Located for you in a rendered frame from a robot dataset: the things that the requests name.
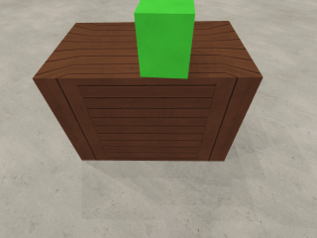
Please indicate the pedestal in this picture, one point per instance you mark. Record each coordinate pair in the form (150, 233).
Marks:
(109, 112)

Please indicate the carton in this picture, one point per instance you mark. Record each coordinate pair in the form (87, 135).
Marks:
(164, 32)

